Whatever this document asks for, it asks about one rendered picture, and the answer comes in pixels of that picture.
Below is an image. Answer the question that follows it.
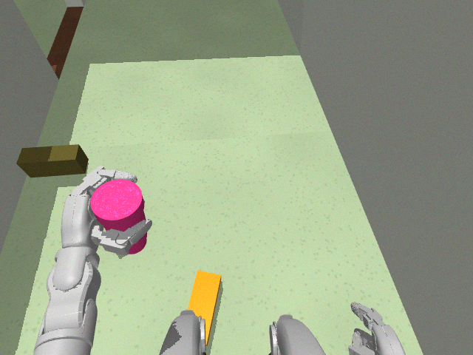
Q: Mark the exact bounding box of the right robot hand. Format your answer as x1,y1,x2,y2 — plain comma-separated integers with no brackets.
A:
348,302,406,355

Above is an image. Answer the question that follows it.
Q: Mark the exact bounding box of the left robot arm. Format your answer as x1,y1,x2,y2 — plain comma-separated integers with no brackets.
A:
33,246,101,355

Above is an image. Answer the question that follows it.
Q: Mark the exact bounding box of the left robot hand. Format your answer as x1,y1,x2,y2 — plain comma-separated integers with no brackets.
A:
61,166,152,256

